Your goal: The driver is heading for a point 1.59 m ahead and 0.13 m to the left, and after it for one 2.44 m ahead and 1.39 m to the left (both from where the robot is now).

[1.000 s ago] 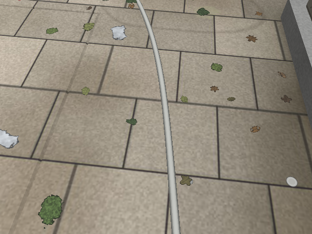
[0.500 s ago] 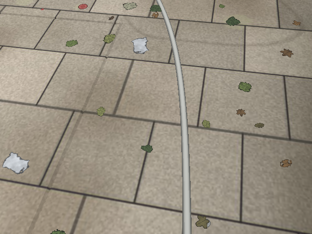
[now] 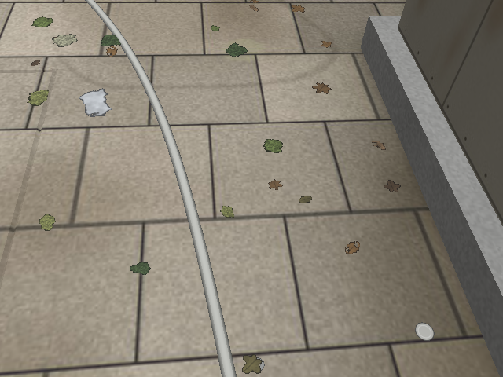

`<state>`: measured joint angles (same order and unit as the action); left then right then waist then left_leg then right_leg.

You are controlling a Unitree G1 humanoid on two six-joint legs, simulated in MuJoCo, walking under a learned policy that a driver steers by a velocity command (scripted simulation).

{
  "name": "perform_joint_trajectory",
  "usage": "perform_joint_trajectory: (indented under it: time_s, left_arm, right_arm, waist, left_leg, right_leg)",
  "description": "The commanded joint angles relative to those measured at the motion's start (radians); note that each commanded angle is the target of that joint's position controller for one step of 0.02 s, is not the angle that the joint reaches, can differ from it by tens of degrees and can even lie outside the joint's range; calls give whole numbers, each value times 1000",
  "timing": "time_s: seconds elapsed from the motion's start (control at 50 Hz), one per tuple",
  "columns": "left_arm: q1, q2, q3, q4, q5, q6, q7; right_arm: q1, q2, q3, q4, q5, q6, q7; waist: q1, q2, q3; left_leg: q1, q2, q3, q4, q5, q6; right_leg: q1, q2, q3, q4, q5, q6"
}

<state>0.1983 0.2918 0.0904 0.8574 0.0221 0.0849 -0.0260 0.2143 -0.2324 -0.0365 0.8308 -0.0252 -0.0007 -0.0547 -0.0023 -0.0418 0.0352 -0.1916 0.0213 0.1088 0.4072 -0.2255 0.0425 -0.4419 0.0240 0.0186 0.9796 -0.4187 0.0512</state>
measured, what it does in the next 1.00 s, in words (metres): walks ahead: right foot, then left foot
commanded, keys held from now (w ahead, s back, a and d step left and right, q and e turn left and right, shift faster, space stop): e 0.02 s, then no key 0.36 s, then w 0.58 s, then w+q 0.04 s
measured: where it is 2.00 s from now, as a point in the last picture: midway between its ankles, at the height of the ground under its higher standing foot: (263, 288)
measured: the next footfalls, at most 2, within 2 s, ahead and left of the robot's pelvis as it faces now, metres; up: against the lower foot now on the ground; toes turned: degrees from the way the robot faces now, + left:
right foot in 0.18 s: +0.00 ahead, -0.12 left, +0.00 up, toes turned -6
left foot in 0.62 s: +0.04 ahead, +0.07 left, +0.00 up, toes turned -5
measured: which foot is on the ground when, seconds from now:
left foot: down 0.00-0.18, up 0.20-0.60, down 0.62-1.00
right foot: up 0.00-0.16, down 0.18-0.62, up 0.64-1.00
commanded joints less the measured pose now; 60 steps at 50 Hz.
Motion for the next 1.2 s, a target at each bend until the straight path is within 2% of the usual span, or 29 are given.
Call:
perform_joint_trajectory:
  time_s: [0.02, 0.12, 0.16, 0.18, 0.2, 0.22, 0.26, 0.3, 0.38, 0.46, 0.5, 0.56, 0.6, 0.62, 0.64, 0.66, 0.68, 0.7, 0.78, 0.88, 0.98, 1.02, 1.06, 1.08, 1.1, 1.12, 1.14, 1.16, 1.2]
  left_arm:
    - [-58, 42, -3, -95, -10, -4, -12]
    - [-12, 34, -12, -99, -23, -16, -1]
    - [38, 55, -13, -81, -3, -41, 13]
    - [61, 139, -3, -89, 14, -59, 23]
    - [53, 207, 8, -87, -1, -66, 28]
    - [55, 145, -4, -77, -6, -71, 29]
    - [-70, 62, -37, -89, 0, -68, 38]
    - [-69, 64, -42, -81, -9, -73, 50]
    - [-42, 58, -53, -43, -8, -81, 51]
    - [59, 121, -28, 19, 1, -65, 46]
    - [71, 118, -23, 30, 1, -68, 41]
    - [51, 115, -14, 39, -3, -88, 35]
    - [-18, 107, -11, 30, -17, -92, 29]
    - [-43, 76, -17, 21, -15, -98, 27]
    - [-93, 0, -39, -14, -9, -108, 22]
    - [-138, -6, -43, -46, -3, -115, 21]
    - [-131, 64, -26, -38, 17, -118, 17]
    - [-70, 65, -23, -7, 8, -123, 3]
    - [-34, 40, -27, 34, 20, -120, -19]
    - [-197, 10, -41, -31, 15, -112, -20]
    - [-303, -3, -55, -86, 6, -115, -16]
    - [-264, 15, -50, -89, 5, -122, -7]
    - [-75, 54, -30, -37, 0, -135, 11]
    - [102, 78, -15, 18, 3, -146, 23]
    - [260, 157, 8, 45, 30, -155, 39]
    - [274, 241, 26, 44, 47, -153, 33]
    - [193, 169, 15, 29, 15, -146, 23]
    - [79, 103, -4, 12, 7, -150, 22]
    - [23, 30, -22, 16, 5, -168, 24]
  right_arm:
    - [56, -183, -47, -35, -5, -3, 10]
    - [26, -210, -60, -24, -5, 5, 37]
    - [29, -191, -56, -13, 5, 13, 39]
    - [63, -109, -35, -35, -2, 17, 47]
    - [9, -63, -18, -64, 10, 32, 31]
    - [-16, -119, -29, -52, 12, 46, 24]
    - [6, -123, -34, -15, 21, 48, 34]
    - [49, -138, -41, 20, 1, 47, 40]
    - [41, -90, -25, 45, 11, 51, 38]
    - [-26, -120, -27, 33, -11, 34, 46]
    - [-48, -112, -25, 26, -7, 17, 53]
    - [-4, -85, -20, 45, -1, -13, 57]
    - [119, -61, -18, 98, -1, -27, 53]
    - [206, -84, -27, 134, -3, -35, 46]
    - [318, -153, -39, 155, -14, -46, 35]
    - [342, -232, -57, 162, 1, -50, 39]
    - [284, -193, -50, 160, -2, -49, 42]
    - [201, -149, -37, 134, 6, -55, 47]
    - [186, -103, -20, 140, 11, -87, 52]
    - [278, -89, -9, 189, 11, -93, 52]
    - [313, -104, -6, 216, 9, -95, 44]
    - [282, -121, -9, 216, 9, -94, 39]
    - [236, -147, -16, 209, 7, -91, 38]
    - [213, -150, -16, 202, 12, -87, 41]
    - [232, -105, -4, 178, 20, -87, 47]
    - [372, 29, 18, 163, 53, -79, 53]
    - [297, -98, -14, 173, 24, -71, 47]
    - [222, -104, -25, 149, 24, -71, 52]
    - [177, -61, -23, 143, 13, -64, 62]
  waist:
    - [-42, 207, -59]
    - [-17, 231, -81]
    - [26, 142, -91]
    - [6, -106, -127]
    - [30, -227, -92]
    - [41, -113, -73]
    - [-19, -85, -3]
    - [-24, -105, -31]
    - [-7, -73, -43]
    - [54, -114, 26]
    - [53, -78, 65]
    - [17, -41, 59]
    - [-61, -21, 46]
    - [-97, 27, 31]
    - [-142, 199, 4]
    - [-145, 303, 74]
    - [-95, 170, 144]
    - [-37, 134, 140]
    - [-5, 112, 79]
    - [-38, 123, 109]
    - [-55, 144, 126]
    - [-18, 144, 106]
    - [69, 149, -4]
    - [146, 123, -101]
    - [183, 34, -229]
    - [93, -216, -359]
    - [90, -52, -282]
    - [46, -14, -124]
    - [11, -8, -17]
  left_leg:
    - [186, 258, -150, -47, 481, 168]
    - [118, 257, -133, 35, 525, 149]
    - [-9, 216, -79, 144, 355, 52]
    - [-203, 132, -5, 345, -34, -20]
    - [-259, 10, -33, 405, -380, -44]
    - [-238, 37, -106, 486, -373, -48]
    - [-238, 39, -128, 476, -248, -49]
    - [-215, 22, -115, 485, -181, -59]
    - [-141, 13, -113, 360, -169, -74]
    - [-218, -7, -75, 304, -225, -53]
    - [-258, 5, -83, 282, -241, -36]
    - [-155, 0, -74, 179, -204, 7]
    - [106, -34, -32, -27, -63, 43]
    - [290, -17, -85, -74, -83, 57]
    - [419, 187, -360, -219, -316, 91]
    - [382, 359, -672, -355, -532, 168]
    - [276, 368, -651, -345, -526, 200]
    - [249, 309, -577, -341, -473, 179]
    - [260, 192, -318, -332, -21, 133]
    - [229, 157, -208, -313, 297, 147]
    - [233, 176, -177, -294, 485, 145]
    - [266, 195, -184, -227, 661, 135]
    - [281, 185, -177, -10, 937, 105]
    - [205, 147, -154, 193, 871, 86]
    - [8, 88, -130, 474, 525, 76]
    - [-319, -83, -95, 818, -265, 43]
    - [-366, -39, -200, 901, -233, 67]
    - [-384, 10, -191, 885, -131, 74]
    - [-333, 65, -177, 813, -50, 71]
  right_leg:
    - [-56, -9, -49, -122, -48, -4]
    - [146, 22, -98, -394, 6, -62]
    - [350, -14, -30, -698, 282, -88]
    - [507, -264, 263, -748, 458, -125]
    - [381, -427, 378, -690, 785, -284]
    - [356, -391, 324, -683, 776, -328]
    - [317, -264, 191, -706, 660, -259]
    - [361, -217, 130, -682, 792, -239]
    - [359, -210, 113, -675, 699, -240]
    - [366, -244, 287, -823, -73, -287]
    - [378, -278, 345, -856, -146, -305]
    - [333, -270, 322, -844, -97, -302]
    - [169, -205, 235, -773, -109, -260]
    - [17, -151, 181, -665, -131, -224]
    - [-149, -50, 51, -398, -131, -172]
    - [-330, 51, -61, -209, -122, -148]
    - [-328, -19, 23, -89, -53, -155]
    - [-305, -44, 37, -44, 31, -152]
    - [-274, -83, -26, 26, 207, -103]
    - [-312, -86, -92, -90, 290, -57]
    - [-184, -54, -127, -326, 339, -97]
    - [-104, -30, -122, -379, 306, -130]
    - [115, 24, -117, -421, 248, -162]
    - [343, 19, -109, -496, 295, -179]
    - [603, -186, 101, -526, 117, -208]
    - [813, -479, 596, -652, -37, -310]
    - [676, -442, 653, -733, -123, -289]
    - [516, -412, 472, -757, -107, -263]
    - [333, -332, 243, -810, 106, -218]
Velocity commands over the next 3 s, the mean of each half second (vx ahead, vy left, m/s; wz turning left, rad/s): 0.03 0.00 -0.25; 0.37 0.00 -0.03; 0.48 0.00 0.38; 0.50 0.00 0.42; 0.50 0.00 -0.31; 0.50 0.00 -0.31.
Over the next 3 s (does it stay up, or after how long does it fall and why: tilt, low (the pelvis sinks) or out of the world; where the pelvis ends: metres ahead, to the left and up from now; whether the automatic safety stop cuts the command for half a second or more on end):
stays up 1.24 0.12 0.00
